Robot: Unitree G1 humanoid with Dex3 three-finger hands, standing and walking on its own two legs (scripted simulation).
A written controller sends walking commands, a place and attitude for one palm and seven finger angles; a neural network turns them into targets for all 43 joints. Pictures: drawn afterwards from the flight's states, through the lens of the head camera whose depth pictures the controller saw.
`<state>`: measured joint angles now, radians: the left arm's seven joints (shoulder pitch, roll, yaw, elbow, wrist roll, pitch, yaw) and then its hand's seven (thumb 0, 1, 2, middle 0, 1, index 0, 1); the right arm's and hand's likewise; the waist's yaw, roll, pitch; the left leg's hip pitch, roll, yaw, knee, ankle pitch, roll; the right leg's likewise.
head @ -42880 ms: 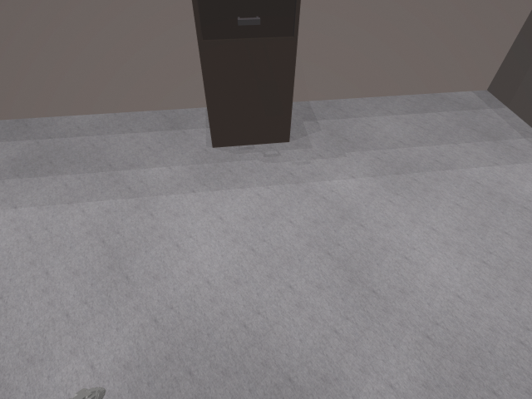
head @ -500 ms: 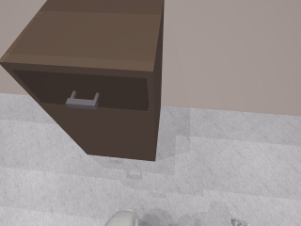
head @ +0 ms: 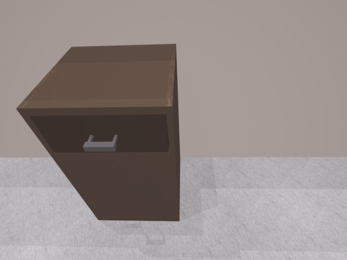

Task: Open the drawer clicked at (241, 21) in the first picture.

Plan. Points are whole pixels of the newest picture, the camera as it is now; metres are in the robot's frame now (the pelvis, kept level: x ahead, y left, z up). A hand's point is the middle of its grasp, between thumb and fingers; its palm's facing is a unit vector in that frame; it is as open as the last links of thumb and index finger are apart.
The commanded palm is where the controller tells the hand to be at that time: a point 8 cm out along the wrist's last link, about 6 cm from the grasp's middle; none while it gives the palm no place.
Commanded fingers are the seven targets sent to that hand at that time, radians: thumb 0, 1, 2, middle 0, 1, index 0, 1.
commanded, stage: come to a stop and stand still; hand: left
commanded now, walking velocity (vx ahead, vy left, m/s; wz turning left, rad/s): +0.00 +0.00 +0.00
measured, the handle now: (101, 142) +0.48 +0.27 -0.03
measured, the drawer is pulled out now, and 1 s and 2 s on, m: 0.00 0.00 0.00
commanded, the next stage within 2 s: look again from close up in 0.48 s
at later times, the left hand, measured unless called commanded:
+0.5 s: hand out of the picture -0.02 +0.19 -0.15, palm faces +0.01 -0.97 -0.26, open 7.4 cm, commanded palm none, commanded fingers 0.00 0.90 0.90 -0.20 -0.30 -0.20 -0.30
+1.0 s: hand out of the picture +0.01 +0.16 -0.16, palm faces +0.04 -0.98 -0.21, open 7.4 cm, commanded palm none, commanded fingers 0.00 0.90 0.90 -0.20 -0.30 -0.20 -0.30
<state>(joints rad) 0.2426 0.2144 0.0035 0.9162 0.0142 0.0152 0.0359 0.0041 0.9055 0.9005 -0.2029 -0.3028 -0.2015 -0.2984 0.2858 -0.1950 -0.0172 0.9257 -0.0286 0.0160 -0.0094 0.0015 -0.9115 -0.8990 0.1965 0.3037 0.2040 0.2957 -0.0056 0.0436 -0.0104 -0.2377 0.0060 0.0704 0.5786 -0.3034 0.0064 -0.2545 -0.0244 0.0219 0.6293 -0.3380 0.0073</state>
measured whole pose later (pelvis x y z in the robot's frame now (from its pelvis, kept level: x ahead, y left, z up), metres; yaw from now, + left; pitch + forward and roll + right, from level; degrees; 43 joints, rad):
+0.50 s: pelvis -0.02 -0.01 +0.01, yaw +0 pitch -2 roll +1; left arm 0.30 0.20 0.00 1.09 0.01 0.00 0.02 0.00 0.91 0.90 -0.20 -0.30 -0.20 -0.30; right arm 0.32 -0.25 -0.02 1.08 -0.02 0.00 -0.02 0.00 -0.91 -0.90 0.19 0.30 0.20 0.30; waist -0.01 0.02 0.02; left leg -0.20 0.03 0.06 0.43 -0.19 -0.01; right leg -0.21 0.00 0.01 0.47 -0.22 -0.01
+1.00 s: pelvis +0.00 -0.02 +0.01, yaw +1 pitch -2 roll +0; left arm 0.29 0.14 -0.01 1.10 0.01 -0.01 0.04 0.00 0.91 0.90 -0.20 -0.30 -0.20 -0.30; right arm 0.30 -0.16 0.00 1.11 -0.02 -0.01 -0.02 0.00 -0.91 -0.90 0.20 0.30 0.20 0.30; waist 0.00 0.02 0.01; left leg -0.17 0.04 0.05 0.41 -0.21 -0.02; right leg -0.18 0.01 0.00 0.44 -0.24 -0.02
